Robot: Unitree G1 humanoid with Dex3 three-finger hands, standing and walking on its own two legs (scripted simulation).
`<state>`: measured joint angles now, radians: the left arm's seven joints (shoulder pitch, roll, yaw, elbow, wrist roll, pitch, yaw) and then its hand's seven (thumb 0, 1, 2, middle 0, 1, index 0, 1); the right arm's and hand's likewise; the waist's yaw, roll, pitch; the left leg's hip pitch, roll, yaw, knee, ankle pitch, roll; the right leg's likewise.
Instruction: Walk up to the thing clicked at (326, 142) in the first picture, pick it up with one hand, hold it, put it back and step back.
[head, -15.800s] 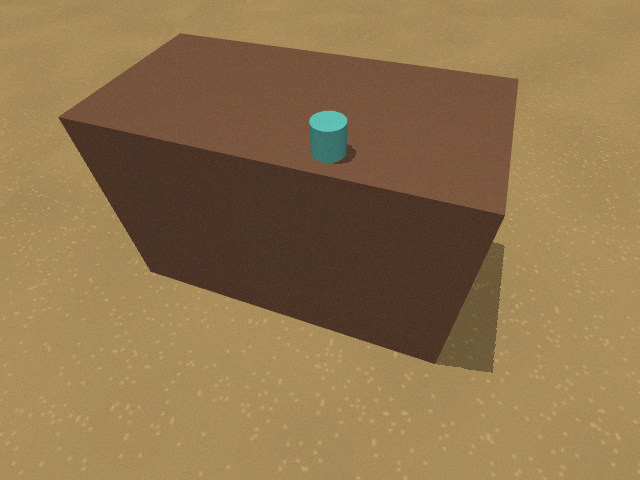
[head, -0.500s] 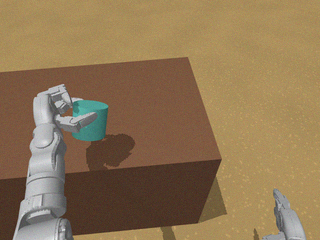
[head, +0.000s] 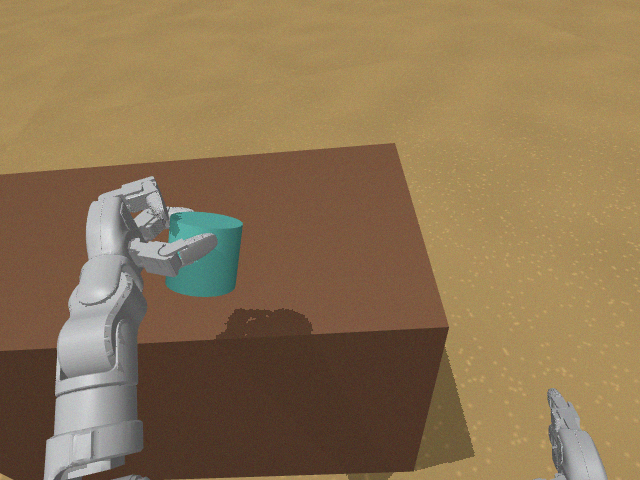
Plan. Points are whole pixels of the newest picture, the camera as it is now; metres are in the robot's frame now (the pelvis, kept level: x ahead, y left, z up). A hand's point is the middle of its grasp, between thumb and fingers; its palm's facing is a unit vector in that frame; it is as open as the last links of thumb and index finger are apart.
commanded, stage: lift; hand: left
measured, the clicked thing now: (204, 252) +0.36 +0.16 +0.16
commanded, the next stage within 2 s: hold in 0.28 s
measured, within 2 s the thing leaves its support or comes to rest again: neither
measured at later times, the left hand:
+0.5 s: hand (157, 220) +0.34 +0.18 +0.23, palm faces +0.21 -0.98 +0.02, open 7.2 cm
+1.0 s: hand (154, 205) +0.34 +0.18 +0.25, palm faces +0.17 -0.99 +0.02, open 7.3 cm
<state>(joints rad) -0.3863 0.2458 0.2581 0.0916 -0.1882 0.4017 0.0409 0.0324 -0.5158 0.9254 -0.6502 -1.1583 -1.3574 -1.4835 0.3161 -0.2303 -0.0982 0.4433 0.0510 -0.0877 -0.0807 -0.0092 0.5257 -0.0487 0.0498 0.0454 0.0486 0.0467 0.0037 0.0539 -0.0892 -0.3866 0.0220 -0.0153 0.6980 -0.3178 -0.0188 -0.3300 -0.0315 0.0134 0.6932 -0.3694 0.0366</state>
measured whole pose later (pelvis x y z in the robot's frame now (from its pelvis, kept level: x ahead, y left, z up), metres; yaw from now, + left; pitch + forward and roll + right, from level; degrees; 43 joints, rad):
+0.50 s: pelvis -0.01 +0.00 +0.01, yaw +0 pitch -2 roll +0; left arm -0.36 0.23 0.28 -0.05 -0.21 0.53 0.04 0.02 -0.48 0.91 -0.65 -1.11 -1.33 -1.43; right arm 0.27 -0.23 -0.11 0.58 0.05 -0.19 -0.09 -0.01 0.52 -0.05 0.05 0.05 0.05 0.05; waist 0.02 0.06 -0.07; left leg -0.32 0.02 -0.02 0.63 -0.27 -0.02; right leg -0.27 -0.03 0.01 0.63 -0.33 0.04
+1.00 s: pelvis +0.00 +0.00 +0.01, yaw +0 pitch -2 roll +0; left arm -0.38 0.23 0.28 -0.13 -0.23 0.65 0.02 0.02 -0.47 0.90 -0.65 -1.09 -1.31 -1.41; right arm 0.25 -0.22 -0.11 0.64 0.06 -0.22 -0.08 -0.01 0.50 -0.06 0.05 0.05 0.05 0.05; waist 0.03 0.07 -0.08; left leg -0.30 0.02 -0.02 0.62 -0.29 -0.01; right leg -0.24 -0.04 0.01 0.60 -0.34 0.04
